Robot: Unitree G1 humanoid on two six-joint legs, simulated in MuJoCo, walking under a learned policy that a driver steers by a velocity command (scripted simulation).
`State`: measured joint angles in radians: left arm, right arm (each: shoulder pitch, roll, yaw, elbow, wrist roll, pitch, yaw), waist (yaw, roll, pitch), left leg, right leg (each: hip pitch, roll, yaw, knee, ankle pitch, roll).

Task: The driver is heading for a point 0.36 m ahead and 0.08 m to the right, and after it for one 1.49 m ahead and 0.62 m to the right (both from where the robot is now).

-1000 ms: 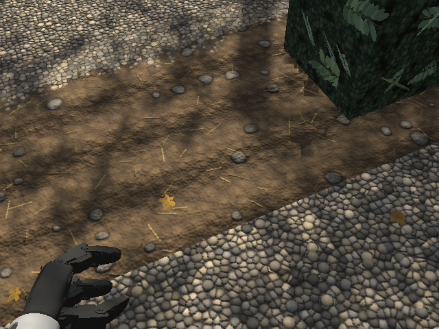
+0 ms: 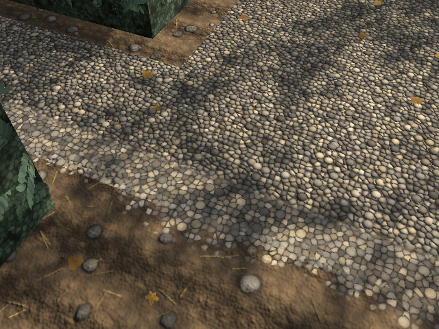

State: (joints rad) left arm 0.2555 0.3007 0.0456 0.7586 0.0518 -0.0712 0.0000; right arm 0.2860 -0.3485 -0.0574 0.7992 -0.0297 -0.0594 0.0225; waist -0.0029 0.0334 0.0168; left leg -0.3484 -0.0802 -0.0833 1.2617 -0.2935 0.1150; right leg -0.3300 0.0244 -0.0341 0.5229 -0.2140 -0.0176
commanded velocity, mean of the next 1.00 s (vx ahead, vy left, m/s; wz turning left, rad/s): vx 1.00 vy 0.00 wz -0.61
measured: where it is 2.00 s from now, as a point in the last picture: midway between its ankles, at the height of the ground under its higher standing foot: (396, 100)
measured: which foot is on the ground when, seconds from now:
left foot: up 0.00-0.30, down 0.32-0.74, up 0.76-1.00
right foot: down 0.00-0.30, up 0.32-0.74, down 0.76-1.00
